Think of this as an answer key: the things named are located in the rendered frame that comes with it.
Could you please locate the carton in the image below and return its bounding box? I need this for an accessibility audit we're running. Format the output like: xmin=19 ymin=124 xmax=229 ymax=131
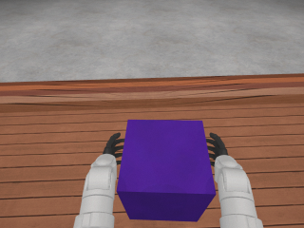
xmin=116 ymin=120 xmax=217 ymax=222

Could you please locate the robot right forearm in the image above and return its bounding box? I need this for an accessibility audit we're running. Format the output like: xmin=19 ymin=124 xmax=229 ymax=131
xmin=214 ymin=155 xmax=264 ymax=228

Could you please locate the robot left forearm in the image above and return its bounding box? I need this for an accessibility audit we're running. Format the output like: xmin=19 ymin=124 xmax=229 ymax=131
xmin=73 ymin=154 xmax=117 ymax=228

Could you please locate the left robot hand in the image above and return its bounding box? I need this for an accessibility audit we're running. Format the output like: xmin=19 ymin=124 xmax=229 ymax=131
xmin=103 ymin=132 xmax=125 ymax=165

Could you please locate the right robot hand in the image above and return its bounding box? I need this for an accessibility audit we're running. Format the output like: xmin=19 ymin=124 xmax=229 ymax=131
xmin=206 ymin=132 xmax=228 ymax=167

